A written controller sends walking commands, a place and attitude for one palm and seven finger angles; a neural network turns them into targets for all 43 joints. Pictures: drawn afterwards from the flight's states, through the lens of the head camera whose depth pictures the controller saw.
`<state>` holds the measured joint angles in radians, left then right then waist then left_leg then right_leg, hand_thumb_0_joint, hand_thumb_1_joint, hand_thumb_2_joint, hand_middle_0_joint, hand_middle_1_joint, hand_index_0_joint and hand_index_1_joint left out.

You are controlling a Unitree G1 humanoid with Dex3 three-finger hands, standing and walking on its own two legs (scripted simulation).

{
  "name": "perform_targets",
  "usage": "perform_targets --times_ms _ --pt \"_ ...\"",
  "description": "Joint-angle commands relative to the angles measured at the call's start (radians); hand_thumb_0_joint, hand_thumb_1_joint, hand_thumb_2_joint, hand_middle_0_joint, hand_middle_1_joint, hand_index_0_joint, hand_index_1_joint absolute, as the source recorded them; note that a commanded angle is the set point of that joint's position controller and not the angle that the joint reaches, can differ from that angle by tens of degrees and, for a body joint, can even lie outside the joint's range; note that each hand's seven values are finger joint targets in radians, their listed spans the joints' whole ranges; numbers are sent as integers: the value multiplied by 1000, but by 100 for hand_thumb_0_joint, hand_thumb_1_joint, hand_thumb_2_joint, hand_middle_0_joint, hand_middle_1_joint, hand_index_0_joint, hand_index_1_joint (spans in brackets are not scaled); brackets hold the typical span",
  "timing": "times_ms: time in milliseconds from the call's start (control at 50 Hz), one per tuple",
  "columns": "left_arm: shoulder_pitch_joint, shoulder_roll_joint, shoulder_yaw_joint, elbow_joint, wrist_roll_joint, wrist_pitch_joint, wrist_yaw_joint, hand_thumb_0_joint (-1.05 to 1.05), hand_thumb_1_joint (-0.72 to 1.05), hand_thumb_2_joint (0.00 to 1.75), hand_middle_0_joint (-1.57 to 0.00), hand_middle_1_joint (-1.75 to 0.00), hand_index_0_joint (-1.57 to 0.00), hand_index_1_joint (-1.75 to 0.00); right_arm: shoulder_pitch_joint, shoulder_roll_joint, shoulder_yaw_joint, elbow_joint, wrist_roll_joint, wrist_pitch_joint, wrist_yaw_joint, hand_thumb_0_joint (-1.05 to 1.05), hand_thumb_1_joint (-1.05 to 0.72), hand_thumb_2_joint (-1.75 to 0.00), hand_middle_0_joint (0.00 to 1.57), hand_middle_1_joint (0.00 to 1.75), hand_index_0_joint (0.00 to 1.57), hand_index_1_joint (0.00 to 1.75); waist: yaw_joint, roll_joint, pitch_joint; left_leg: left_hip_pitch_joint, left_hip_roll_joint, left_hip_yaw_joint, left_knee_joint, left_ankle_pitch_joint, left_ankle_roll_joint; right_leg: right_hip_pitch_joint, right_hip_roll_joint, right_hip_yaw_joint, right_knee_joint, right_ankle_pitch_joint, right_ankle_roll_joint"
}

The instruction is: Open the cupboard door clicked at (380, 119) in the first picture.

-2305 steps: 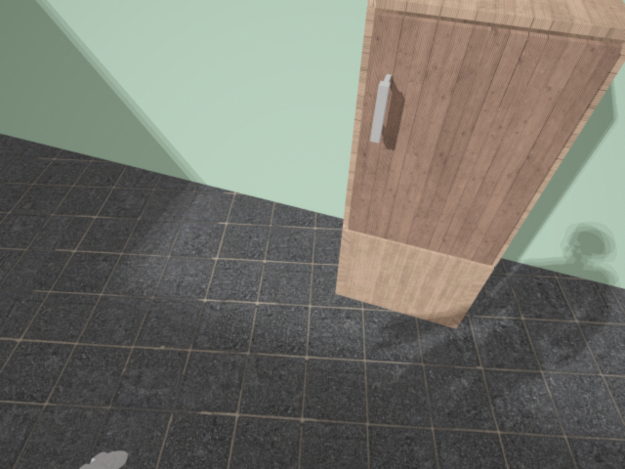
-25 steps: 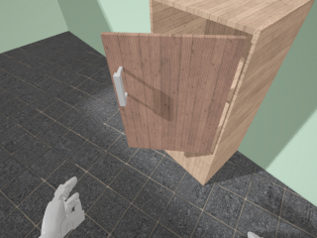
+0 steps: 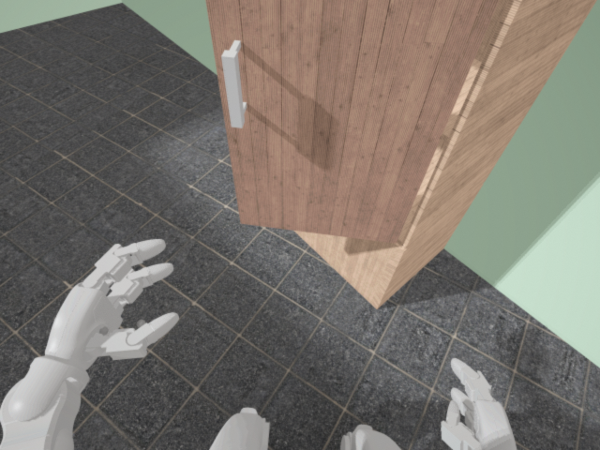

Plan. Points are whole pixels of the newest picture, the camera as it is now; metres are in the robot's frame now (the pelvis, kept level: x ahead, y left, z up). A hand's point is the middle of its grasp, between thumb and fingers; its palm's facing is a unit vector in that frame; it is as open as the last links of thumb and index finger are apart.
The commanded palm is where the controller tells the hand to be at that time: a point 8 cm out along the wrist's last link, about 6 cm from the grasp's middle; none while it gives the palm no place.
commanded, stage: raise the hand with hooked fingers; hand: left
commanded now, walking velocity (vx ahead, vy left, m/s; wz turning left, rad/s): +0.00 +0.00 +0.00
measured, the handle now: (237, 85) +0.64 +0.16 +0.13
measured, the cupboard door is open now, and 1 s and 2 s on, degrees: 41 41 41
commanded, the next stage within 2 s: move the hooked fingers beside the handle in 1.44 s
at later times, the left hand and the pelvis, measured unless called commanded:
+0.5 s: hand (83, 268) +0.29 +0.28 +0.11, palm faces -0.04 -1.00 -0.06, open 12.9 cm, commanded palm +0.27 +0.32 +0.11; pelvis +0.03 +0.04 +0.03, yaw -1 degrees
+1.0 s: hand (67, 219) +0.33 +0.29 +0.15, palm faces -0.04 -1.00 -0.04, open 13.9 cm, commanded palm +0.30 +0.33 +0.15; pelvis +0.03 +0.02 +0.05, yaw +0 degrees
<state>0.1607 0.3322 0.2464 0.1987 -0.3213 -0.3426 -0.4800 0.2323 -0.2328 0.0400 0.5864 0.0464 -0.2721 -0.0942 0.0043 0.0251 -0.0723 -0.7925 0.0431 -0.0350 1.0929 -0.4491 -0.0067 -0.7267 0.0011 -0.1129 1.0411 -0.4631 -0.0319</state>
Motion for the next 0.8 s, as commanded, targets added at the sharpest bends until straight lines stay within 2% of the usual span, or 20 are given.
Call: perform_targets --times_ms 0,40,80,160,180,200,260,300,340,380,440,460,480,540,560,580,640,680,700,780 --pt "-19 221 204 -172 -53 58 32 0 11 56 -26 -81 -26 -81 -49 -154 -67 -190 2 -43 -12 0 -90 -90 20 30 20 30 39 4 -199 134 -42 2 -258 90 31 163 3 123 -291 -52 13" --pt "8 203 231 -196 -79 46 63 0 6 54 -26 -84 -26 -84 -48 -144 -68 -196 -1 -39 -4 0 -90 -90 20 30 20 30 47 -31 -207 150 -41 4 -276 121 27 182 9 101 -288 -5 16" --pt "-6 194 233 -224 -84 15 82 0 1 52 -26 -87 -26 -87 -42 -145 -66 -196 -10 -44 5 0 -90 -90 20 30 20 30 48 -2 -202 169 -42 2 -286 151 25 183 21 83 -268 48 8" --pt "-69 144 135 -227 -37 -33 78 0 -8 48 -27 -93 -27 -93 -1 -166 -69 -171 -9 -55 17 0 -90 -90 20 30 20 30 -9 45 -174 220 -34 -10 -305 126 25 101 28 51 -249 73 12" --pt "-95 137 113 -229 -37 -33 60 0 -10 47 -27 -94 -27 -94 2 -172 -68 -174 -12 -59 16 0 -90 -90 20 30 20 30 -18 39 -164 224 -35 -11 -302 132 28 98 31 52 -246 88 9" --pt "-108 155 118 -226 -33 -32 47 0 -13 46 -27 -96 -27 -96 14 -178 -72 -167 -8 -62 13 0 -90 -90 20 30 20 30 -23 25 -190 242 -31 -17 -307 135 28 101 30 50 -249 95 11" --pt "-142 183 126 -243 -32 -17 20 0 -20 43 -28 -100 -28 -100 18 -186 -73 -161 0 -72 5 0 -90 -90 20 30 20 30 -22 54 -226 292 -27 -32 -329 134 26 111 27 46 -257 102 10" --pt "-181 235 171 -279 -41 -8 16 0 -24 41 -28 -103 -28 -103 14 -191 -70 -159 -2 -74 1 0 -90 -90 20 30 20 30 -7 85 -251 330 -26 -44 -342 177 19 136 30 37 -249 135 2" --pt "-162 251 202 -300 -45 -2 32 0 -29 39 -29 -107 -29 -107 12 -186 -68 -161 -3 -74 0 0 -90 -90 20 30 20 30 8 105 -270 368 -23 -48 -354 237 13 156 30 30 -251 173 1" --pt "-162 283 241 -287 -50 9 46 0 -34 37 -29 -110 -29 -110 14 -186 -62 -160 -7 -67 1 0 -90 -90 20 30 20 30 21 96 -248 372 -23 -54 -361 288 4 180 38 23 -252 206 -5" --pt "-163 222 195 -253 -48 40 49 0 -41 34 -29 -114 -29 -114 5 -177 -58 -162 0 -50 5 0 -90 -90 20 30 20 30 9 125 -203 392 -16 -53 -380 323 -7 173 35 15 -267 224 2" --pt "-170 222 189 -242 -42 55 48 0 -43 33 -29 -115 -29 -115 4 -179 -58 -165 1 -44 6 0 -90 -90 20 30 20 30 8 139 -192 394 -14 -52 -387 312 -8 171 32 16 -276 218 3" --pt "-186 223 187 -206 -42 78 37 0 -45 32 -30 -117 -30 -117 6 -180 -52 -171 -2 -38 6 0 -90 -90 20 30 20 30 7 123 -165 381 -18 -51 -391 311 -6 183 39 15 -282 230 -1" --pt "-228 230 177 -169 -37 124 11 0 -50 30 -30 -120 -30 -120 2 -185 -53 -176 5 -23 1 0 -90 -90 20 30 20 30 -3 90 -175 388 -20 -41 -403 293 0 201 35 18 -308 240 4" --pt "-242 240 184 -156 -38 134 2 0 -50 30 -30 -120 -30 -120 1 -185 -53 -178 6 -20 -1 0 -90 -90 20 30 20 30 -6 58 -175 389 -22 -40 -405 275 5 206 36 20 -319 239 5" --pt "-267 260 196 -145 -41 140 -9 0 -50 30 -30 -120 -30 -120 -1 -188 -49 -181 6 -17 -3 0 -90 -90 20 30 20 30 0 72 -166 387 -27 -35 -405 278 6 221 41 25 -324 245 -1" --pt "-352 302 230 -154 -48 133 -23 0 -50 30 -30 -120 -30 -120 -10 -185 -45 -181 6 -9 -11 0 -90 -90 20 30 20 30 -2 64 -195 414 -30 -33 -415 277 9 242 38 27 -338 250 -1" --pt "-394 339 256 -167 -53 118 -27 0 -50 30 -30 -120 -30 -120 -15 -185 -41 -180 1 -9 -14 0 -90 -90 20 30 20 30 6 103 -209 435 -36 -28 -412 294 8 257 41 37 -347 262 -7" --pt "-410 350 265 -167 -52 112 -27 0 -50 30 -30 -120 -30 -120 -11 -182 -40 -177 2 -7 -16 0 -90 -90 20 30 20 30 2 95 -227 450 -33 -30 -417 307 7 265 40 36 -350 270 -6" --pt "-433 357 273 -78 -63 113 -48 0 -50 30 -30 -120 -30 -120 -11 -185 -36 -161 4 -3 -22 0 -90 -90 20 30 20 30 -1 72 -188 430 -37 -18 -423 275 16 283 40 46 -379 260 -4"
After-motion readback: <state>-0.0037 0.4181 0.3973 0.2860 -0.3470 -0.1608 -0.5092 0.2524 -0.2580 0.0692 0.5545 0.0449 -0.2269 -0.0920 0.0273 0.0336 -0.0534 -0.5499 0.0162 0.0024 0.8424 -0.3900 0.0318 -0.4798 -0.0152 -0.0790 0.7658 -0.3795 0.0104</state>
